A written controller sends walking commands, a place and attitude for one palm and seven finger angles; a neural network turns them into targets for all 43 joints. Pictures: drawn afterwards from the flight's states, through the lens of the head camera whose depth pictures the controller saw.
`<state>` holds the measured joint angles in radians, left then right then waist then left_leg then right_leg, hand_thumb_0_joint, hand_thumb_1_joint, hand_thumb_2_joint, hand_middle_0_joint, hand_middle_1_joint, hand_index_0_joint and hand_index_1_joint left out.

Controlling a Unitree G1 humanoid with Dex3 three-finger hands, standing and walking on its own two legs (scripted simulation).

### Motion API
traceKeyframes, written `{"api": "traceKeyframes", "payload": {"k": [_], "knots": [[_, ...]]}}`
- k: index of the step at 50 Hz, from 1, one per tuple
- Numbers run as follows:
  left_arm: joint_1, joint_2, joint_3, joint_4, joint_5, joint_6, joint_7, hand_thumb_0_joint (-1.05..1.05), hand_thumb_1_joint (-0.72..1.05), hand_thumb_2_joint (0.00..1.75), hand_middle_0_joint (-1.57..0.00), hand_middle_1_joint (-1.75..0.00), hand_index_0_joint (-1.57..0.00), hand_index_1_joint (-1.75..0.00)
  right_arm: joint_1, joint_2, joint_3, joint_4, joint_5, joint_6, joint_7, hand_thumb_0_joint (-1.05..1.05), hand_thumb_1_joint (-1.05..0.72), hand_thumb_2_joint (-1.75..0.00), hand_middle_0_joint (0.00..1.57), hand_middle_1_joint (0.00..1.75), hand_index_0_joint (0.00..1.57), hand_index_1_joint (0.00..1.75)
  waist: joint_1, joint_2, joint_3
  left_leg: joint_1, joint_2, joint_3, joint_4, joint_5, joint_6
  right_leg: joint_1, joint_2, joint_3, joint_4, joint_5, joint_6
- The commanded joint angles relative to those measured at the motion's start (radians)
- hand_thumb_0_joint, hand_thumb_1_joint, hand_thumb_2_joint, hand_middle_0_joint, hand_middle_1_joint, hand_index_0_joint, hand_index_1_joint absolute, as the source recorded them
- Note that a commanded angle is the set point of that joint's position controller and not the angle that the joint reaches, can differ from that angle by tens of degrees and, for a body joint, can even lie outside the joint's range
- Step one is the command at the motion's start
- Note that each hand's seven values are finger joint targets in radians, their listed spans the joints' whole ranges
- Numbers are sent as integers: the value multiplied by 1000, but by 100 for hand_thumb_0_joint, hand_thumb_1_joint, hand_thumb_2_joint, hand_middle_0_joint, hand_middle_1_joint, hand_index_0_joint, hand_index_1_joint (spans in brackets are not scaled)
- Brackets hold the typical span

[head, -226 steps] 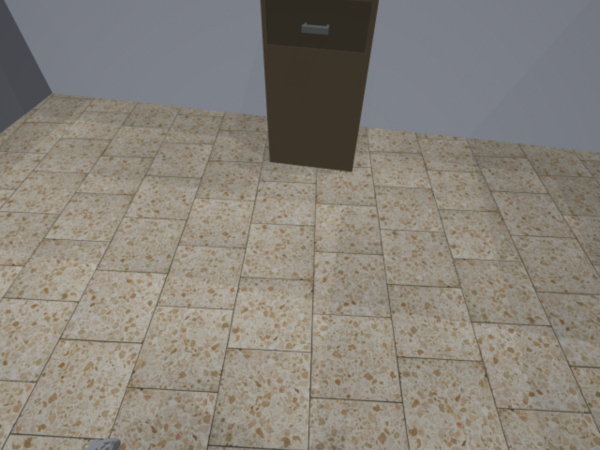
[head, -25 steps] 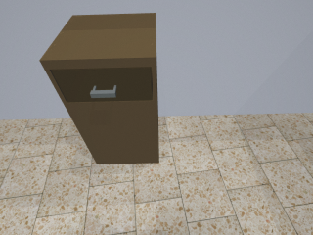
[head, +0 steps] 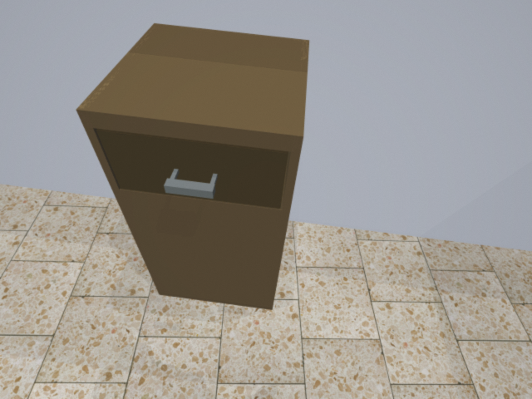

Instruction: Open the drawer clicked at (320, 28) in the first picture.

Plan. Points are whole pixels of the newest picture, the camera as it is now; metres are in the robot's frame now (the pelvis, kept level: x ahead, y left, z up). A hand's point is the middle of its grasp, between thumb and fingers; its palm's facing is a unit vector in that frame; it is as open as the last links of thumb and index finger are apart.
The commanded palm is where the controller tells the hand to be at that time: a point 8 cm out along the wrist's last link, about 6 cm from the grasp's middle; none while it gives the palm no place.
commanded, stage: come to a stop and stand still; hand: left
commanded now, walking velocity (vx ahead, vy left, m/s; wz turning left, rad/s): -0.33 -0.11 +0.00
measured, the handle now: (192, 181) +0.54 +0.23 -0.05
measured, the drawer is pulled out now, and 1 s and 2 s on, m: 0.00 0.00 0.00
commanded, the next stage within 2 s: look again from close up in 0.88 s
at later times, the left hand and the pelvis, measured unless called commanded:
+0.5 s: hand out of the picture +0.02 +0.14 -0.15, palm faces +0.02 -0.96 -0.27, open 7.4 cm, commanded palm none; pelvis -0.03 -0.06 +0.01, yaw -1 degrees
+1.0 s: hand out of the picture -0.06 +0.10 -0.16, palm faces +0.04 -0.98 -0.19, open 7.3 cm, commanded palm none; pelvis -0.05 -0.07 +0.01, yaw -1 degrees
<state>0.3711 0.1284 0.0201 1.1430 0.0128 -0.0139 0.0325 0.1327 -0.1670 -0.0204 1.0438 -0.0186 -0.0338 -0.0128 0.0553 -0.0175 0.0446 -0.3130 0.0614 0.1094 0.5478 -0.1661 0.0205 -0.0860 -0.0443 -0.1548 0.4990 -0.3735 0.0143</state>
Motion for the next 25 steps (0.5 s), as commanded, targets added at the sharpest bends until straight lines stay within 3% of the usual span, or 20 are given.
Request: {"api": "traceKeyframes", "payload": {"k": [1,3,4,8,9,13,15,16,17,18,19,20,22,24,25], "knots": [[59,99,4,-48,-5,25,20,0,90,90,-20,-30,-20,-30,147,-163,-26,8,17,19,-39,0,-90,-90,20,30,20,30,-65,277,-57,244,294,-236,-178,950,144,-201,-23,86,224,-173,16],[40,110,16,-66,0,41,17,0,90,90,-20,-30,-20,-30,106,-170,-39,-7,12,35,-49,0,-90,-90,20,30,20,30,-63,229,-61,250,305,-220,-172,913,174,-266,-31,133,363,-200,9],[26,114,22,-76,2,44,13,0,90,90,-20,-30,-20,-30,92,-177,-47,-19,10,41,-50,0,-90,-90,20,30,20,30,-68,174,-73,253,311,-206,-165,867,182,-287,-29,141,414,-195,6],[-12,100,47,-131,2,62,3,0,90,90,-20,-30,-20,-30,35,-182,-64,-56,3,53,-43,0,-90,-90,20,30,20,30,-57,113,-140,197,304,-178,-187,564,182,-324,-16,167,549,-133,15],[-11,96,46,-138,3,62,0,0,90,90,-20,-30,-20,-30,22,-177,-63,-63,2,52,-39,0,-90,-90,20,30,20,30,-51,107,-145,175,288,-169,-194,495,174,-313,-15,160,526,-117,16],[-20,77,44,-162,5,59,-5,0,90,90,-20,-30,-20,-30,-2,-172,-70,-76,-8,55,-21,0,-90,-90,20,30,20,30,-49,188,-110,60,259,-189,-247,121,143,-202,-13,117,288,-80,-2],[18,84,43,-148,7,50,-5,0,90,90,-20,-30,-20,-30,-5,-170,-69,-73,-6,61,-12,0,-90,-90,20,30,20,30,-25,157,-84,-24,219,-175,-233,-75,102,-99,3,84,117,27,-3],[44,104,44,-140,10,45,-4,0,90,90,-20,-30,-20,-30,3,-157,-68,-75,-1,64,-8,0,-90,-90,20,30,20,30,-14,109,-70,-79,173,-146,-184,-159,64,-37,-4,94,-11,107,-5],[25,159,47,-152,21,36,-2,0,90,90,-20,-30,-20,-30,31,-106,-62,-81,6,69,-3,0,-90,-90,20,30,20,30,-26,-62,-31,-124,68,-80,-48,-244,6,-69,-97,230,-176,57,-34],[-51,236,52,-181,22,31,-1,0,90,90,-20,-30,-20,-30,38,-47,-47,-101,11,76,6,0,-90,-90,20,30,20,30,-54,-248,12,-122,-14,-25,93,-292,-38,-213,-270,433,-313,-80,-106],[-113,250,53,-208,18,32,1,0,90,90,-20,-30,-20,-30,6,-76,-50,-108,5,86,9,0,-90,-90,20,30,20,30,-35,-246,28,-42,-8,-71,219,-314,-29,-367,-297,452,-371,-184,-152],[-167,240,55,-216,19,32,3,0,90,90,-20,-30,-20,-30,7,-73,-52,-100,2,91,8,0,-90,-90,20,30,20,30,-49,-269,67,-47,-11,-107,296,-294,-16,-414,-266,442,-371,-193,-161],[-225,199,45,-217,17,28,1,0,90,90,-20,-30,-20,-30,91,-77,-50,-54,2,83,7,0,-90,-90,20,30,20,30,-86,-178,71,-47,-14,-108,360,-231,-13,-364,-198,321,-308,-38,-152],[-208,186,42,-206,14,21,1,0,90,90,-20,-30,-20,-30,141,-61,-39,-32,7,69,2,0,-90,-90,20,30,20,30,-85,-121,25,-35,-10,-95,280,-227,-22,-250,-179,256,-251,124,-154],[-182,185,41,-195,12,19,1,0,90,90,-20,-30,-20,-30,139,-55,-32,-29,6,65,-1,0,-90,-90,20,30,20,30,-70,-106,22,-21,-11,-86,209,-224,-27,-213,-176,249,-232,175,-157]]}}
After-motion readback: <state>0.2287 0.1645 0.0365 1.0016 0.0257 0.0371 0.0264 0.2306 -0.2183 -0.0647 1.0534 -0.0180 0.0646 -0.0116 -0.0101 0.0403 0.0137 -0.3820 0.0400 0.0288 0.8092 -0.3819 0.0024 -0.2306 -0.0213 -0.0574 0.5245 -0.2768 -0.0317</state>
